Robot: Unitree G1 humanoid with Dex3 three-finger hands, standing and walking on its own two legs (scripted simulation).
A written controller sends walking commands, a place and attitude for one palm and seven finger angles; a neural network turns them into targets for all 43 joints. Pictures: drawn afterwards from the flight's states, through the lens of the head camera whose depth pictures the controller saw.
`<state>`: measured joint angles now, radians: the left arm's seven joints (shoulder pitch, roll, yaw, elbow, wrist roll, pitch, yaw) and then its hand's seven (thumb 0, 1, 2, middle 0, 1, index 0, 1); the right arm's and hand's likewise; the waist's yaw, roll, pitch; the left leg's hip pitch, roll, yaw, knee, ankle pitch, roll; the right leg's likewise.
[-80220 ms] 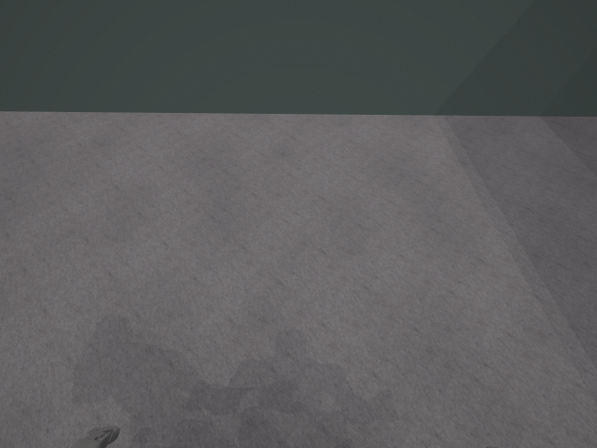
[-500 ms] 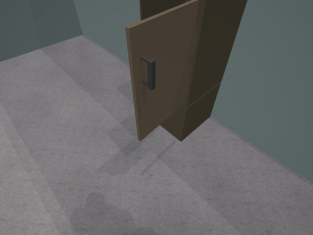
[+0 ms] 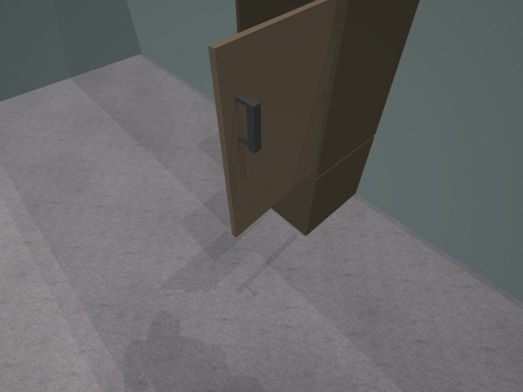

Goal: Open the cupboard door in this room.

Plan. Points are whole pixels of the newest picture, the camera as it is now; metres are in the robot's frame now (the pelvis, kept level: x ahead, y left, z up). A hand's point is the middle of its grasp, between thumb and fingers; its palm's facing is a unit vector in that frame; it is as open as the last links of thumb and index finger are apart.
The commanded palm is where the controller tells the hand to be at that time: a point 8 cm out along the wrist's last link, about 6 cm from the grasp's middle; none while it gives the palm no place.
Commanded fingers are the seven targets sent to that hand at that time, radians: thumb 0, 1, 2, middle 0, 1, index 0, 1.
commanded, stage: look to check the result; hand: left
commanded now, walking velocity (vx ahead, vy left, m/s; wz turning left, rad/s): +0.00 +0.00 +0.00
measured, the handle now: (247, 123) +0.63 +0.07 +0.06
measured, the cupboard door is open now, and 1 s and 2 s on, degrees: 94 94 94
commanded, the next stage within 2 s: stand and wait in 0.10 s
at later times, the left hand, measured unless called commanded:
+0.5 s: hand out of the picture +0.00 +0.16 -0.17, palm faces +0.04 -0.98 -0.19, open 7.4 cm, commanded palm none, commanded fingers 0.00 0.90 0.90 -0.20 -0.30 -0.20 -0.30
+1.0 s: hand out of the picture -0.01 +0.14 -0.18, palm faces +0.05 -0.98 -0.17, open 7.4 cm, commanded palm none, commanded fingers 0.00 0.90 0.90 -0.20 -0.30 -0.20 -0.30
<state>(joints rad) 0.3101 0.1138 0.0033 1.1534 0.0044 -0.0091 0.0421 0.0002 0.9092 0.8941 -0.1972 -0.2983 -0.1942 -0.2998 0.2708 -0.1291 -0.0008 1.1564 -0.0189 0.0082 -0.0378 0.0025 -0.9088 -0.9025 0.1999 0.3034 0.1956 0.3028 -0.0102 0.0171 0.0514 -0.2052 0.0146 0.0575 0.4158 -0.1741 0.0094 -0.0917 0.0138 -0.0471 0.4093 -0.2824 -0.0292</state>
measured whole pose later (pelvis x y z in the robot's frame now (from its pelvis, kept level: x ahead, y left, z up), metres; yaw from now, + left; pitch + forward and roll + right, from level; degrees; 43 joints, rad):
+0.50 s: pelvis +0.01 -0.01 +0.00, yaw +0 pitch -2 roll +0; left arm 0.30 0.12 0.00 1.15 0.00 -0.01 0.04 0.00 0.91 0.89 -0.20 -0.30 -0.19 -0.30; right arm 0.26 -0.14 0.00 1.16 -0.02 0.01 -0.04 0.00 -0.91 -0.90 0.20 0.30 0.20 0.30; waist -0.01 0.01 0.05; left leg -0.18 0.02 0.06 0.40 -0.18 0.00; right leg -0.06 0.02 -0.05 0.38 -0.29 -0.04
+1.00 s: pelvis +0.02 -0.02 +0.00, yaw +0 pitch -2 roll +0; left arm 0.31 0.11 0.00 1.16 0.00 -0.01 0.04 0.00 0.91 0.89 -0.20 -0.30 -0.19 -0.30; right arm 0.27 -0.13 0.00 1.17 -0.02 0.01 -0.04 0.00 -0.90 -0.90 0.20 0.30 0.20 0.30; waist -0.01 0.01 0.06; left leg -0.17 0.03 0.05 0.40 -0.19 -0.01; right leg -0.05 0.03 -0.05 0.38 -0.29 -0.05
